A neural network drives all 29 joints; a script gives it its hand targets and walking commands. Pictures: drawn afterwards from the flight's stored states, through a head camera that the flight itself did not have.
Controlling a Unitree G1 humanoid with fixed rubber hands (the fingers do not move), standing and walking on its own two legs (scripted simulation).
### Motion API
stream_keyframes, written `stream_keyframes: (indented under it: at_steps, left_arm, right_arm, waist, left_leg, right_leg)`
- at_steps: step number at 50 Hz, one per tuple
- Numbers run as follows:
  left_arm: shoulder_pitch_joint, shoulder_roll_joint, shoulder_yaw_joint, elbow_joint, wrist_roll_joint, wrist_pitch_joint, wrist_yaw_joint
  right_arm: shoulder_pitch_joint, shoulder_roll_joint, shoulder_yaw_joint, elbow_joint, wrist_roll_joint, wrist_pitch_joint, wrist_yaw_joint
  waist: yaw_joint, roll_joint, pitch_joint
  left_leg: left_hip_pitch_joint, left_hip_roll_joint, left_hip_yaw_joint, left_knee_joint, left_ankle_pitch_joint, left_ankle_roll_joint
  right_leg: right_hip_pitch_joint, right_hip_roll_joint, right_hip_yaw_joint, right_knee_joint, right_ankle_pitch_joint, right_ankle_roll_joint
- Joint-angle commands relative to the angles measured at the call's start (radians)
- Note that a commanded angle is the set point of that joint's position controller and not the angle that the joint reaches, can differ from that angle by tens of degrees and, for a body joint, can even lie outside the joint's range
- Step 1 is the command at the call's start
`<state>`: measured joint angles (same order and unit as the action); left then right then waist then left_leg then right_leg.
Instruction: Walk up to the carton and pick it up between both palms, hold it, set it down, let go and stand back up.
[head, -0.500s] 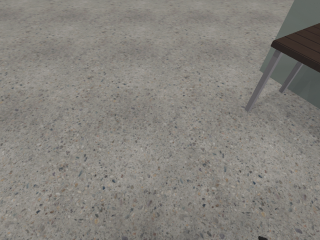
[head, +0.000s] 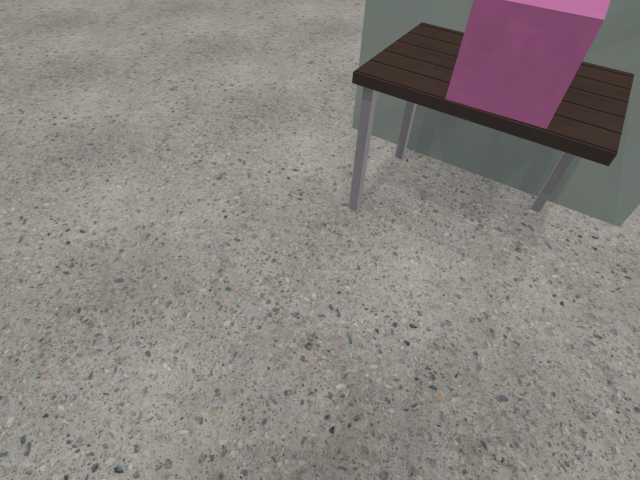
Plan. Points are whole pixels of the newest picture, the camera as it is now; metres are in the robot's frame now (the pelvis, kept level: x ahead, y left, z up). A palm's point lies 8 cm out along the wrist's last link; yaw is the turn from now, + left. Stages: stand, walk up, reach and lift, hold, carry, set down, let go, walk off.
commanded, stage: walk up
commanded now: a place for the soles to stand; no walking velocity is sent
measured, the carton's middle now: (523, 49) +1.24 -0.52 +0.03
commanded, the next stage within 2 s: none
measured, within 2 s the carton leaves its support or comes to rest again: neither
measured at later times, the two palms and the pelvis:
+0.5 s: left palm (220, 312) +0.38 +0.19 -0.09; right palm out of the picture +0.12 -0.38 -0.11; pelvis +0.16 -0.06 -0.01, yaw -18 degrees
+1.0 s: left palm (243, 256) +0.51 +0.18 -0.10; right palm (623, 445) +0.23 -0.43 -0.12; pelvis +0.33 -0.10 -0.02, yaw -27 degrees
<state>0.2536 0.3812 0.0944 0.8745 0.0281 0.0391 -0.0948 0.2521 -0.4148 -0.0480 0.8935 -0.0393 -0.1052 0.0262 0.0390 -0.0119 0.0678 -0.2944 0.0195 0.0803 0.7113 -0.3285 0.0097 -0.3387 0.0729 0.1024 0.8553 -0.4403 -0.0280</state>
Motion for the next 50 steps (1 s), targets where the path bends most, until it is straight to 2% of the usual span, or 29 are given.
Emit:
stream_keyframes:
  at_steps: [1,3,6,9,11,13,14,15,16,18,20,21,24,27,28,30,31,32,33,34,36,39,41,42,43,44,45,47,50]
  left_arm:
    - [-0.125,0.291,0.064,-0.135,-0.008,-0.054,0.026]
    - [-0.101,0.295,0.072,-0.099,-0.002,-0.064,0.014]
    - [-0.21,0.244,0.066,-0.126,-0.007,-0.062,-0.013]
    - [-0.259,0.214,0.054,-0.127,-0.004,-0.065,-0.023]
    - [-0.223,0.211,0.054,-0.107,-0.008,-0.065,-0.029]
    - [-0.082,0.233,0.069,-0.074,-0.007,-0.07,-0.023]
    - [0.094,0.289,0.094,-0.042,-0.015,-0.083,-0.007]
    - [0.26,0.414,0.144,-0.038,-0.017,-0.086,0.015]
    - [0.233,0.386,0.129,-0.07,-0.035,-0.087,0.021]
    - [0.129,0.336,0.1,-0.102,-0.042,-0.097,0.05]
    - [0.014,0.286,0.063,-0.131,-0.041,-0.114,0.069]
    - [-0.002,0.291,0.051,-0.14,-0.034,-0.121,0.068]
    - [-0.07,0.327,0.058,-0.16,-0.014,-0.135,0.059]
    - [-0.125,0.326,0.051,-0.175,-0.011,-0.137,0.052]
    - [-0.131,0.331,0.047,-0.169,-0.013,-0.133,0.051]
    - [-0.185,0.264,0.026,-0.168,-0.005,-0.128,0.051]
    - [-0.173,0.178,0.007,-0.166,-0.029,-0.134,0.062]
    - [-0.139,0.242,0.017,-0.166,-0.023,-0.132,0.07]
    - [-0.104,0.291,0.02,-0.141,-0.017,-0.132,0.073]
    - [-0.112,0.308,0.023,-0.109,-0.017,-0.135,0.07]
    - [-0.092,0.303,0.033,-0.08,-0.01,-0.146,0.061]
    - [-0.019,0.281,0.037,-0.036,-0.022,-0.139,0.037]
    - [0.063,0.267,0.045,0.001,-0.022,-0.139,0.036]
    - [0.2,0.278,0.06,0.057,-0.023,-0.143,0.044]
    - [0.311,0.305,0.08,0.101,-0.018,-0.145,0.051]
    - [0.396,0.392,0.103,0.08,-0.003,-0.154,0.068]
    - [0.252,0.401,0.102,0.013,-0.008,-0.166,0.078]
    - [0.124,0.38,0.091,-0.021,-0.028,-0.171,0.101]
    - [0.081,0.325,0.056,-0.015,-0.024,-0.178,0.103]
  right_arm:
    - [0.01,-0.366,-0.123,-0.1,0.006,-0.038,-0.038]
    - [-0.036,-0.301,-0.103,-0.114,0.009,-0.044,-0.035]
    - [0.045,-0.316,-0.107,-0.097,-0.001,-0.053,-0.028]
    - [0.116,-0.336,-0.11,-0.081,-0.005,-0.042,-0.028]
    - [0.096,-0.336,-0.106,-0.096,-0.001,-0.031,-0.024]
    - [0.038,-0.308,-0.089,-0.115,0.009,-0.019,-0.023]
    - [0.012,-0.265,-0.082,-0.125,0.013,-0.016,-0.017]
    - [0.009,-0.21,-0.061,-0.158,0.038,-0.019,-0.017]
    - [-0.042,-0.248,-0.049,-0.185,0.036,-0.029,-0.024]
    - [-0.069,-0.271,-0.042,-0.149,0.029,-0.037,-0.029]
    - [0.032,-0.256,-0.047,-0.077,0.027,-0.03,-0.025]
    - [0.068,-0.259,-0.052,-0.056,0.028,-0.022,-0.018]
    - [0.097,-0.26,-0.071,-0.067,0.025,-0.002,0.004]
    - [0.075,-0.253,-0.08,-0.085,0.017,-0.008,0.017]
    - [0.094,-0.256,-0.088,-0.065,0.012,-0.015,0.021]
    - [0.259,-0.281,-0.114,-0.034,0.013,-0.019,0.018]
    - [0.315,-0.373,-0.138,-0.053,0.006,-0.029,0.004]
    - [0.258,-0.423,-0.141,-0.076,0.008,-0.031,0.006]
    - [0.148,-0.414,-0.144,-0.12,0.011,-0.03,0.006]
    - [0.08,-0.39,-0.136,-0.129,0.006,-0.025,-0.002]
    - [0.044,-0.355,-0.119,-0.127,0.002,-0.029,-0.009]
    - [-0.018,-0.378,-0.125,-0.13,-0.005,-0.016,0.005]
    - [-0.098,-0.354,-0.117,-0.126,-0.001,0.0,0.009]
    - [-0.145,-0.32,-0.103,-0.138,-0.002,0.017,0.01]
    - [-0.151,-0.222,-0.075,-0.142,-0.008,0.032,0.016]
    - [-0.223,-0.132,-0.041,-0.185,0.009,0.033,0.015]
    - [-0.228,-0.185,-0.048,-0.193,0.017,0.021,0.006]
    - [-0.133,-0.272,-0.068,-0.086,0.023,0.006,-0.002]
    - [-0.08,-0.259,-0.074,-0.028,0.029,0.004,0.007]
  waist:
    - [-0.079,0.086,0.043]
    - [-0.052,0.089,0.055]
    - [-0.105,0.207,0.115]
    - [-0.126,0.186,0.054]
    - [-0.1,0.222,0.009]
    - [0.007,0.149,-0.061]
    - [0.118,-0.016,-0.155]
    - [0.178,-0.327,-0.302]
    - [0.147,-0.257,-0.294]
    - [0.097,-0.068,-0.16]
    - [-0.001,-0.062,-0.102]
    - [-0.018,-0.085,-0.116]
    - [-0.039,-0.183,-0.111]
    - [-0.055,-0.169,-0.048]
    - [-0.069,-0.158,-0.029]
    - [-0.18,-0.072,-0.072]
    - [-0.225,0.273,-0.047]
    - [-0.197,0.277,-0.048]
    - [-0.136,0.2,-0.019]
    - [-0.11,0.106,0.027]
    - [-0.092,0.097,0.048]
    - [-0.063,0.284,0.007]
    - [-0.003,0.257,-0.016]
    - [0.071,0.136,-0.054]
    - [0.123,-0.108,-0.069]
    - [0.202,-0.448,-0.078]
    - [0.128,-0.234,-0.065]
    - [0.032,-0.006,-0.01]
    - [-0.017,-0.061,-0.014]
  left_leg:
    - [0.244,0.453,-0.673,-0.603,-0.473,0.209]
    - [0.191,0.393,-0.467,-0.556,-0.235,0.2]
    - [0.187,0.371,-0.266,-0.485,0.155,0.231]
    - [0.224,0.338,-0.122,-0.38,0.34,0.227]
    - [0.135,0.314,-0.042,-0.331,0.275,0.193]
    - [-0.06,0.242,0.108,-0.116,0.428,0.132]
    - [-0.267,0.159,0.152,0.204,0.475,0.068]
    - [-0.461,0.032,0.13,0.616,0.167,0.02]
    - [-0.554,0.035,-0.046,0.642,-0.147,0.028]
    - [-0.582,0.148,-0.106,0.607,-0.148,0.014]
    - [-0.459,0.176,-0.145,0.444,-0.174,-0.002]
    - [-0.376,0.153,-0.091,0.406,-0.14,-0.005]
    - [-0.263,0.14,-0.062,0.253,-0.022,-0.007]
    - [-0.134,0.109,-0.052,0.146,0.059,0.005]
    - [-0.007,0.101,-0.04,0.103,0.065,0.017]
    - [0.371,0.061,-0.08,0.066,-0.036,0.053]
    - [0.314,0.269,-0.557,-0.358,-0.578,0.118]
    - [0.246,0.476,-0.9,-0.57,-0.818,0.249]
    - [0.181,0.51,-0.901,-0.599,-0.841,0.309]
    - [0.117,0.49,-0.789,-0.535,-0.745,0.324]
    - [0.026,0.464,-0.628,-0.459,-0.569,0.312]
    - [-0.095,0.397,-0.384,-0.431,-0.522,0.274]
    - [-0.238,0.35,-0.248,-0.353,-0.525,0.223]
    - [-0.402,0.287,-0.152,-0.183,-0.579,0.166]
    - [-0.564,0.163,-0.016,0.11,-0.601,0.105]
    - [-0.78,-0.009,0.083,0.54,-0.389,0.041]
    - [-0.811,0.044,-0.14,0.613,-0.199,0.041]
    - [-0.721,0.15,-0.161,0.582,-0.132,0.021]
    - [-0.534,0.167,-0.154,0.438,-0.087,0.019]
  right_leg:
    - [-0.468,-0.107,0.107,0.29,0.041,0.02]
    - [-0.368,-0.18,0.07,0.248,0.087,0.05]
    - [-0.365,-0.208,-0.03,0.097,0.052,0.052]
    - [-0.276,-0.18,-0.138,-0.033,0.033,0.024]
    - [-0.103,-0.13,-0.191,-0.126,0.076,0.001]
    - [0.262,-0.046,-0.263,-0.218,0.166,-0.037]
    - [0.538,-0.059,-0.117,-0.269,0.083,-0.112]
    - [0.698,-0.324,0.367,-0.4,0.015,-0.272]
    - [0.687,-0.448,0.654,-0.52,0.156,-0.342]
    - [0.557,-0.434,0.463,-0.421,0.414,-0.321]
    - [0.307,-0.372,0.291,-0.34,0.597,-0.281]
    - [0.22,-0.343,0.244,-0.345,0.607,-0.282]
    - [0.044,-0.303,0.244,-0.402,0.228,-0.245]
    - [-0.137,-0.314,0.306,-0.426,-0.088,-0.233]
    - [-0.267,-0.28,0.26,-0.396,-0.26,-0.199]
    - [-0.543,-0.191,0.16,-0.189,-0.33,-0.138]
    - [-0.612,-0.01,0.022,0.216,-0.18,-0.077]
    - [-0.589,-0.018,0.0,0.439,-0.146,-0.035]
    - [-0.588,-0.09,0.007,0.496,-0.089,-0.033]
    - [-0.563,-0.13,-0.001,0.483,-0.092,-0.021]
    - [-0.494,-0.193,0.019,0.355,-0.14,-0.005]
    - [-0.294,-0.177,-0.077,0.17,-0.101,-0.002]
    - [-0.057,-0.157,-0.132,0.008,0.019,-0.019]
    - [0.19,-0.121,-0.139,-0.098,0.09,-0.022]
    - [0.358,-0.086,-0.099,-0.166,-0.058,-0.024]
    - [0.376,-0.312,0.449,-0.488,-0.568,-0.114]
    - [0.373,-0.449,0.841,-0.672,-0.48,-0.233]
    - [0.309,-0.487,0.644,-0.503,-0.114,-0.286]
    - [0.154,-0.419,0.364,-0.42,0.237,-0.259]
